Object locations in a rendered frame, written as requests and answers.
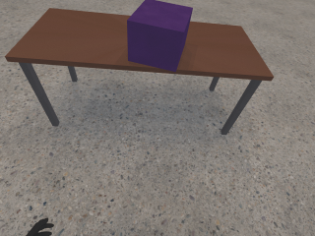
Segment carton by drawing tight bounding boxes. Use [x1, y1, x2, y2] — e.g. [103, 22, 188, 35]
[127, 0, 193, 72]

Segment left robot hand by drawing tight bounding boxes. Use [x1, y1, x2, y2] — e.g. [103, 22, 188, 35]
[26, 217, 54, 236]

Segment table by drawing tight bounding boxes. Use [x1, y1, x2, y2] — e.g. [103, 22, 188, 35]
[5, 8, 274, 135]

